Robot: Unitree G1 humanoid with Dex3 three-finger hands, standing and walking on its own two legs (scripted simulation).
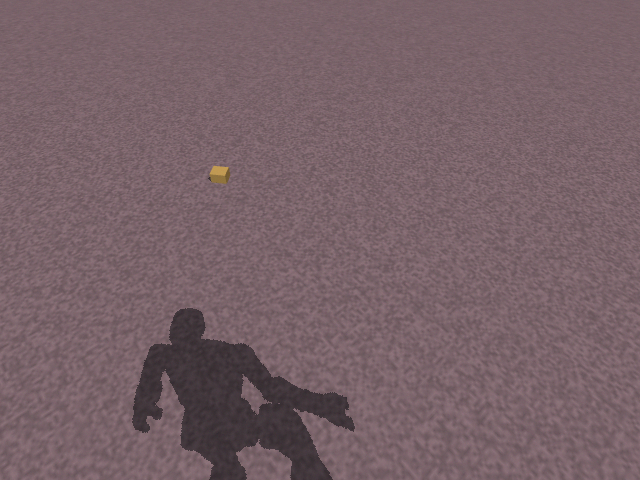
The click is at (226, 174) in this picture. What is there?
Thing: small box
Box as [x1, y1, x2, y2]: [210, 166, 229, 183]
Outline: 213,166 210,172 211,181 226,183 229,176 228,167
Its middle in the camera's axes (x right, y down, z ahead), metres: -0.50 -0.33 +1.91
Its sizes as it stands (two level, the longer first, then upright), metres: 0.078 0.068 0.051
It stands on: the floor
